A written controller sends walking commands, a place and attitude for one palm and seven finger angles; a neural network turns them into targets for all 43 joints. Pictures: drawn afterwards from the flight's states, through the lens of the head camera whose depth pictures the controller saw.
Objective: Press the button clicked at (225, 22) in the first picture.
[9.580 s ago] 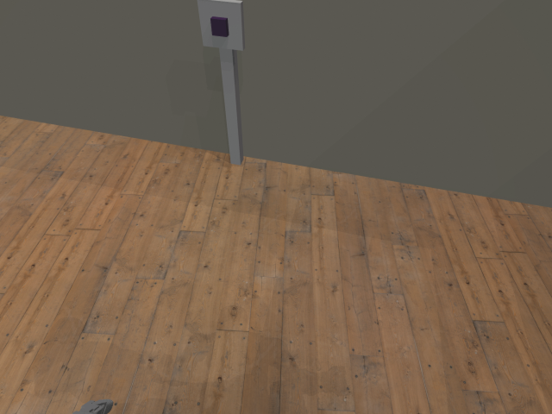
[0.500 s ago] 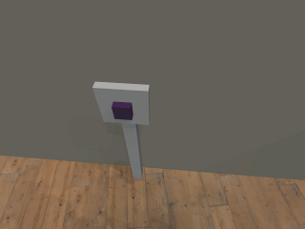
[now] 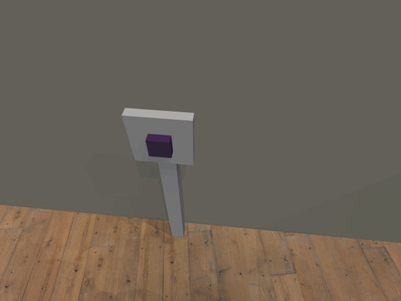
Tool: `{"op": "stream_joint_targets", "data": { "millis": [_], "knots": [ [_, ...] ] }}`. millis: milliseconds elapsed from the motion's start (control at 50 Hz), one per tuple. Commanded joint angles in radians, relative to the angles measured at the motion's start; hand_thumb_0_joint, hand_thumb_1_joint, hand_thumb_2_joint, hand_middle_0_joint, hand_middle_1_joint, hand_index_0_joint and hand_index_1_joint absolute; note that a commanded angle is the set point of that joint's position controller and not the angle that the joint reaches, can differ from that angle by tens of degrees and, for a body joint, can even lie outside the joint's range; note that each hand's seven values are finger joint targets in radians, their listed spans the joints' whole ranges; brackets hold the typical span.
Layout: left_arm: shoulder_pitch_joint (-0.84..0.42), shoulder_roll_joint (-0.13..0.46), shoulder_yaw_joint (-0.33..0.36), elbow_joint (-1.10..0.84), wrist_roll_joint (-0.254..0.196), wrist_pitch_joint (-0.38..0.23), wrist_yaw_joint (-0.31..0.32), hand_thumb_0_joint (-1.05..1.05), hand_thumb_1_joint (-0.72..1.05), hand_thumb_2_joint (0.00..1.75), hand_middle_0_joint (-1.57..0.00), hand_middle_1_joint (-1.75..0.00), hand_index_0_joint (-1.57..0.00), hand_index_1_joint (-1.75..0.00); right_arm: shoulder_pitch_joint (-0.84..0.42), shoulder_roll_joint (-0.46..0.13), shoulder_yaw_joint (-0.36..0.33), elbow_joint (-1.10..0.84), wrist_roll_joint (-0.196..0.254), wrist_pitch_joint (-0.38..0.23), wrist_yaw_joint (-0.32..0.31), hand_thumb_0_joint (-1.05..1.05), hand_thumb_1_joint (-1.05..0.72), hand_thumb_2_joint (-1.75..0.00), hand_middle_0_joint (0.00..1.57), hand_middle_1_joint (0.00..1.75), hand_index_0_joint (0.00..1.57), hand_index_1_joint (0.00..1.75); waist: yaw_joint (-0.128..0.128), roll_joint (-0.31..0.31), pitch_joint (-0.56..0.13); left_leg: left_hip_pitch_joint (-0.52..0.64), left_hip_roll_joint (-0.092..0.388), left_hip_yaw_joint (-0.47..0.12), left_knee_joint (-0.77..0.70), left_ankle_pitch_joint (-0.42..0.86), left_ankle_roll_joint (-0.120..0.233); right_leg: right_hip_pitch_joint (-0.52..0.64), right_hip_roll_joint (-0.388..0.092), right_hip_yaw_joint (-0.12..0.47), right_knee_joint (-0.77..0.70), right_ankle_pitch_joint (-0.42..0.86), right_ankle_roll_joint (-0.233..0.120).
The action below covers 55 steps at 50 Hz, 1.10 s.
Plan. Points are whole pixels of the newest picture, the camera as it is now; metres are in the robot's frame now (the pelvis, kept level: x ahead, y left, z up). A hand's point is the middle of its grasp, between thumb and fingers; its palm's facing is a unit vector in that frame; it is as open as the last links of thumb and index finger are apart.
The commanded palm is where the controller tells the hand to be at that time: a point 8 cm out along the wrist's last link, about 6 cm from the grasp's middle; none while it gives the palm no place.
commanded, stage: look again from close up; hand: left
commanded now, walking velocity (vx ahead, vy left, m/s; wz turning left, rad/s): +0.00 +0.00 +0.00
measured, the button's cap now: (160, 145) +0.50 +0.14 -0.02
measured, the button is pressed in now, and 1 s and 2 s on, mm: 0 0 0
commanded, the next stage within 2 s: raise the hand and make a fist in 0.36 s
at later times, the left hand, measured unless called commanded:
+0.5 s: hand out of the picture -0.01 +0.18 -0.17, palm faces +0.08 -0.98 -0.20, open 7.3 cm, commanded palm +0.08 +0.22 -0.07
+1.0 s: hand out of the picture +0.09 +0.21 -0.07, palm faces +0.10 -0.99 -0.02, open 4.6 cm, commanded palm +0.09 +0.25 -0.05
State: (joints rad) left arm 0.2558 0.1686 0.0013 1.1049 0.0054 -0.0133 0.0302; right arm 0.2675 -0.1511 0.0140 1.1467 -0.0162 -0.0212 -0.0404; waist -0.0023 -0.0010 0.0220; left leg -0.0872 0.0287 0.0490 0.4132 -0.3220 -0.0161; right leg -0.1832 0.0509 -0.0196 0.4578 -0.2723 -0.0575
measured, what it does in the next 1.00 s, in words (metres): lowers itself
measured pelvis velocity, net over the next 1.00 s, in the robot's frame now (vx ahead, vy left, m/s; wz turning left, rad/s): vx -0.07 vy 0.01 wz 0.07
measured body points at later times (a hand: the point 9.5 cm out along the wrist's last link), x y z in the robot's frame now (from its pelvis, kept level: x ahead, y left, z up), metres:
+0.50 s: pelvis -0.02 +0.00 +0.00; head +0.00 +0.00 +0.45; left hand -0.01 +0.23 -0.15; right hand -0.03 -0.21 -0.16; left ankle -0.06 +0.13 -0.74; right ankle -0.02 -0.08 -0.74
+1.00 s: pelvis -0.07 +0.01 -0.10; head -0.01 +0.04 +0.34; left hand +0.08 +0.26 -0.07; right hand +0.20 -0.20 -0.12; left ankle -0.06 +0.13 -0.74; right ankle -0.02 -0.08 -0.74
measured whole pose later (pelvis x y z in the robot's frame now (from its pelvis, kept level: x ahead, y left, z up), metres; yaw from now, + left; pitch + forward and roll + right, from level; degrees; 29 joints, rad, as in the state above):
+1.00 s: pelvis -0.07 +0.01 -0.10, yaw +4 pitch +14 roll -1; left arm 0.51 0.21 0.11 0.01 -0.22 -0.52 -0.26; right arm 0.12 -0.28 -0.05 0.42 0.00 -0.21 -0.01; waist 0.05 -0.05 -0.11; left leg -0.89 0.00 -0.02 1.24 -0.59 0.01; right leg -0.92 -0.01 -0.10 1.19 -0.51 -0.05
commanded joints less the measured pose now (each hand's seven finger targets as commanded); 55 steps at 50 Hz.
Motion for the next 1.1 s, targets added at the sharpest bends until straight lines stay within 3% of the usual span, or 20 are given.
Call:
{"op": "stream_joint_targets", "data": {
  "millis": [0, 420, 440, 460, 480, 500, 520, 540, 560, 580, 600, 640, 680, 700, 740, 800, 880, 940, 1020, 1080],
  "knots": [
    [0.053, 0.105, 0.013, -0.035, 0.003, -0.019, 0.007, 0.00, 0.90, 0.90, -0.20, -0.30, -0.20, -0.30, 0.073, -0.095, -0.018, -0.020, 0.003, -0.010, -0.004, 0.00, -0.90, -0.90, 0.20, 0.30, 0.20, 0.30, 0.000, -0.001, 0.025, -0.059, 0.084, -0.062, -0.055, 0.211, 0.037, 0.021, -0.147, 0.137, -0.072, 0.308, -0.008],
    [0.083, 0.085, 0.009, -0.020, 0.003, -0.019, 0.008, 0.00, 0.90, 0.90, -0.20, -0.30, -0.20, -0.30, 0.105, -0.080, -0.014, -0.008, 0.003, -0.013, -0.003, 0.00, -0.90, -0.90, 0.20, 0.30, 0.20, 0.30, 0.003, 0.003, 0.041, -0.091, 0.083, -0.071, -0.072, 0.164, 0.040, 0.002, -0.142, 0.137, -0.083, 0.208, -0.009],
    [0.194, 0.105, 0.017, 0.033, 0.008, -0.035, 0.048, 0.00, 0.90, 0.90, -0.20, -0.30, -0.20, -0.30, -0.046, -0.114, -0.029, -0.082, 0.016, -0.013, 0.009, 0.00, -0.90, -0.90, 0.20, 0.30, 0.20, 0.30, 0.062, 0.019, 0.089, -0.183, 0.078, 0.003, 0.148, 0.114, 0.007, -0.005, -0.221, 0.190, -0.080, 0.640, 0.061],
    [-0.557, 0.314, 0.074, -1.504, -0.229, -0.256, 0.022, 0.00, 0.90, 0.90, -0.23, -0.33, -0.23, -0.33, -0.009, -0.293, -0.040, -0.460, 0.061, -0.170, -0.040, 0.00, -0.90, -0.90, 0.20, 0.30, 0.20, 0.30, -0.087, 0.187, -0.433, 0.049, -0.038, -0.047, -0.003, 0.263, 0.045, 0.138, -0.138, 0.141, 0.001, 0.457, 0.025],
    [-0.179, 0.245, 0.104, -1.255, -0.135, -0.189, 0.067, 0.00, 0.90, 0.90, -0.25, -0.36, -0.25, -0.36, -0.106, -0.186, -0.018, -0.400, 0.047, -0.252, -0.073, 0.00, -0.90, -0.90, 0.20, 0.30, 0.20, 0.30, 0.009, 0.320, -0.393, 0.056, -0.029, -0.006, 0.009, 0.418, 0.061, 0.127, -0.076, 0.087, 0.038, 0.340, -0.006],
    [-0.136, 0.171, 0.071, -1.141, -0.154, -0.138, 0.112, 0.00, 0.90, 0.90, -0.28, -0.39, -0.28, -0.39, -0.081, -0.204, -0.040, -0.346, 0.054, -0.275, -0.072, 0.00, -0.90, -0.90, 0.20, 0.30, 0.20, 0.30, -0.020, 0.278, -0.320, -0.009, -0.010, -0.026, 0.033, 0.368, 0.030, 0.048, -0.076, 0.037, 0.032, 0.218, 0.006],
    [0.152, -0.071, -0.070, -0.911, -0.152, -0.043, 0.098, 0.00, 0.90, 0.90, -0.31, -0.42, -0.31, -0.42, -0.053, -0.144, -0.039, -0.344, 0.070, -0.277, -0.056, 0.00, -0.90, -0.90, 0.20, 0.30, 0.20, 0.30, -0.026, 0.123, -0.154, -0.086, 0.007, -0.043, 0.026, 0.318, 0.040, -0.042, -0.072, 0.004, 0.016, 0.188, 0.023],
    [0.001, -0.048, -0.072, -1.102, -0.202, -0.077, 0.070, 0.00, 0.90, 0.90, -0.34, -0.45, -0.34, -0.45, -0.073, -0.198, -0.034, -0.420, 0.080, -0.291, -0.053, 0.00, -0.90, -0.90, 0.20, 0.30, 0.20, 0.30, -0.037, 0.037, -0.058, -0.138, 0.002, -0.074, 0.042, 0.241, 0.045, -0.103, -0.078, -0.010, 0.018, 0.150, 0.040],
    [-0.019, 0.009, -0.027, -1.117, -0.201, -0.129, 0.048, 0.00, 0.90, 0.90, -0.36, -0.48, -0.36, -0.48, -0.075, -0.224, -0.052, -0.445, 0.067, -0.310, -0.054, 0.00, -0.90, -0.90, 0.20, 0.30, 0.20, 0.30, -0.062, -0.088, -0.057, -0.164, -0.006, -0.069, 0.088, 0.174, 0.053, -0.174, -0.074, -0.014, 0.013, 0.073, 0.050],
    [-0.004, 0.003, -0.019, -1.039, -0.189, -0.181, 0.024, 0.00, 0.90, 0.90, -0.39, -0.51, -0.39, -0.51, -0.070, -0.232, -0.061, -0.465, 0.050, -0.322, -0.053, 0.00, -0.90, -0.90, 0.20, 0.30, 0.20, 0.30, -0.074, -0.199, -0.002, -0.243, -0.017, -0.071, 0.134, 0.108, 0.057, -0.260, -0.073, -0.027, 0.025, -0.017, 0.060],
    [0.069, -0.027, -0.010, -0.907, -0.185, -0.220, -0.010, 0.00, 0.90, 0.90, -0.42, -0.54, -0.42, -0.54, -0.061, -0.231, -0.069, -0.495, 0.046, -0.324, -0.041, 0.00, -0.90, -0.90, 0.20, 0.30, 0.20, 0.30, -0.063, -0.263, 0.044, -0.324, -0.032, -0.072, 0.182, 0.057, 0.052, -0.336, -0.074, -0.028, 0.051, -0.098, 0.061],
    [0.269, -0.054, 0.025, -0.839, -0.213, -0.336, -0.106, 0.00, 0.90, 0.90, -0.47, -0.60, -0.47, -0.60, -0.090, -0.223, -0.084, -0.571, 0.034, -0.330, -0.013, 0.00, -0.90, -0.90, 0.20, 0.30, 0.20, 0.30, 0.016, -0.369, -0.008, -0.472, -0.046, -0.064, 0.265, 0.000, 0.032, -0.365, -0.072, -0.020, 0.141, -0.168, 0.058],
    [0.403, -0.032, 0.069, -0.884, -0.247, -0.463, -0.223, 0.00, 0.90, 0.90, -0.53, -0.66, -0.53, -0.66, -0.128, -0.223, -0.099, -0.646, 0.024, -0.326, 0.021, 0.00, -0.90, -0.90, 0.20, 0.30, 0.20, 0.30, 0.062, -0.315, -0.098, -0.547, -0.069, -0.037, 0.343, 0.013, 0.014, -0.316, -0.077, 0.005, 0.233, -0.077, 0.048],
    [0.447, 0.014, 0.116, -0.864, -0.249, -0.510, -0.287, 0.00, 0.90, 0.90, -0.56, -0.69, -0.56, -0.69, -0.129, -0.230, -0.107, -0.672, 0.026, -0.313, 0.045, 0.00, -0.90, -0.90, 0.20, 0.30, 0.20, 0.30, 0.085, -0.199, -0.145, -0.550, -0.078, -0.028, 0.378, 0.054, 0.002, -0.290, -0.080, 0.013, 0.296, 0.008, 0.027],
    [0.358, 0.099, 0.164, -0.910, -0.228, -0.602, -0.381, 0.00, 0.90, 0.90, -0.61, -0.75, -0.61, -0.75, -0.170, -0.234, -0.114, -0.726, 0.021, -0.289, 0.064, 0.00, -0.90, -0.90, 0.20, 0.30, 0.20, 0.30, 0.066, -0.085, -0.195, -0.625, -0.085, -0.013, 0.482, 0.069, -0.001, -0.345, -0.089, 0.032, 0.401, 0.094, 0.015],
    [0.227, 0.163, 0.218, -1.048, -0.222, -0.598, -0.372, 0.00, 0.90, 0.90, -0.69, -0.84, -0.69, -0.84, -0.177, -0.223, -0.111, -0.799, 0.023, -0.238, 0.057, 0.00, -0.90, -0.90, 0.20, 0.30, 0.20, 0.30, 0.085, -0.016, -0.229, -0.740, -0.088, -0.004, 0.548, -0.018, 0.019, -0.437, -0.083, 0.076, 0.464, -0.072, 0.010],
    [0.049, 0.142, 0.185, -1.388, -0.256, -0.623, -0.294, 0.00, 0.90, 0.90, -0.81, -0.96, -0.81, -0.96, -0.129, -0.202, -0.098, -0.854, 0.022, -0.220, 0.044, 0.00, -0.90, -0.90, 0.20, 0.30, 0.20, 0.30, 0.036, 0.170, -0.375, -0.660, -0.058, -0.050, 0.600, -0.014, 0.034, -0.550, -0.052, 0.045, 0.537, -0.086, 0.007],
    [0.001, 0.109, 0.092, -1.579, -0.249, -0.654, -0.286, 0.00, 0.90, 0.90, -0.89, -1.05, -0.89, -1.05, -0.099, -0.207, -0.080, -0.840, 0.015, -0.225, 0.024, 0.00, -0.90, -0.90, 0.20, 0.30, 0.20, 0.30, -0.026, 0.155, -0.440, -0.625, -0.040, -0.081, 0.654, 0.041, 0.048, -0.605, -0.041, 0.028, 0.565, -0.036, 0.011],
    [0.004, 0.082, -0.006, -1.466, -0.239, -0.572, -0.363, 0.00, 0.90, 0.90, -1.00, -1.17, -1.00, -1.17, -0.079, -0.232, -0.062, -0.801, 0.025, -0.238, 0.005, 0.00, -0.90, -0.90, 0.20, 0.30, 0.20, 0.30, -0.091, 0.069, -0.343, -0.711, -0.024, -0.115, 0.679, -0.039, 0.054, -0.678, -0.027, -0.003, 0.551, -0.117, 0.025],
    [0.151, 0.137, 0.053, -1.315, -0.220, -0.396, -0.398, 0.00, 0.90, 0.90, -1.08, -1.26, -1.08, -1.26, -0.083, -0.236, -0.066, -0.818, 0.050, -0.225, -0.005, 0.00, -0.90, -0.90, 0.20, 0.30, 0.20, 0.30, -0.044, -0.020, -0.332, -0.774, -0.031, -0.121, 0.615, -0.128, 0.049, -0.625, -0.032, -0.015, 0.508, -0.212, 0.033]
  ]
}}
